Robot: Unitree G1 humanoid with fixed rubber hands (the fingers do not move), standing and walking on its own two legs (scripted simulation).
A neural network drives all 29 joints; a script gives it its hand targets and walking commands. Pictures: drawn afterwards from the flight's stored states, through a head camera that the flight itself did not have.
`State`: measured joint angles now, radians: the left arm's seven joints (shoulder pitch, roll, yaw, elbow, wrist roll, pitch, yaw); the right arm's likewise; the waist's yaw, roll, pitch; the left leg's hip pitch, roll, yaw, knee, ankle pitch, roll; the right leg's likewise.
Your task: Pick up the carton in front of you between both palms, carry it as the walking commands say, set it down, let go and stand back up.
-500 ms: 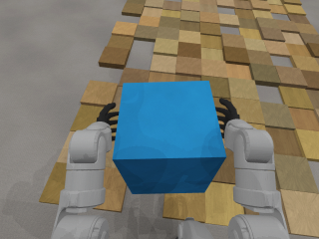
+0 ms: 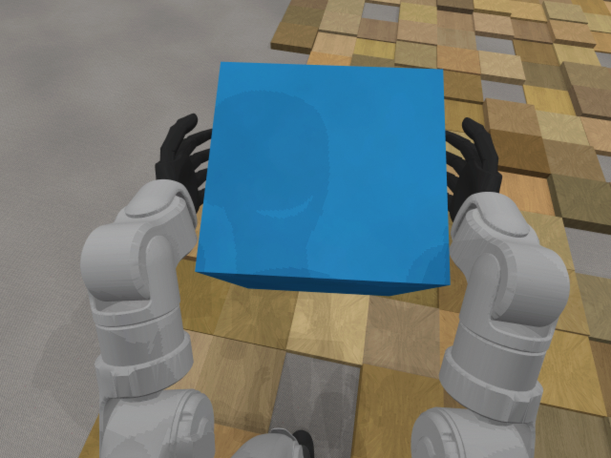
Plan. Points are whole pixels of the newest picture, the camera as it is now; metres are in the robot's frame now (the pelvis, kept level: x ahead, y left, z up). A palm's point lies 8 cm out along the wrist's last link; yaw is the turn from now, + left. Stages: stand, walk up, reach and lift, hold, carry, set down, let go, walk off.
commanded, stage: carry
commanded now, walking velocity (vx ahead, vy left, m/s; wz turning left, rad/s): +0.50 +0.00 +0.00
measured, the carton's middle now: (323, 204) +0.40 +0.02 +0.10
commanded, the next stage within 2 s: none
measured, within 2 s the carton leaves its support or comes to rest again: neither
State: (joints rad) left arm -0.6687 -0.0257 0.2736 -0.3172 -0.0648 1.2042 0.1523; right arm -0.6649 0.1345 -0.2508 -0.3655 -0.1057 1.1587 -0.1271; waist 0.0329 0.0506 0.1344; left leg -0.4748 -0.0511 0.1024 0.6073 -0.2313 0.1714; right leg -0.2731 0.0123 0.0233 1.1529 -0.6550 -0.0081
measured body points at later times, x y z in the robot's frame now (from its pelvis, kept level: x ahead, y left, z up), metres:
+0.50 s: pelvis +0.29 +0.11 +0.02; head +0.34 +0.15 +0.46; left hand +0.64 +0.34 +0.13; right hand +0.71 +0.04 +0.17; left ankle +0.31 +0.23 -0.67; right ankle +0.36 -0.02 -0.69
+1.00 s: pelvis +0.57 +0.24 +0.09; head +0.65 +0.27 +0.53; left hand +0.92 +0.42 +0.13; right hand +0.95 +0.12 +0.16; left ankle +0.55 +0.36 -0.62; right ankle +0.57 +0.17 -0.66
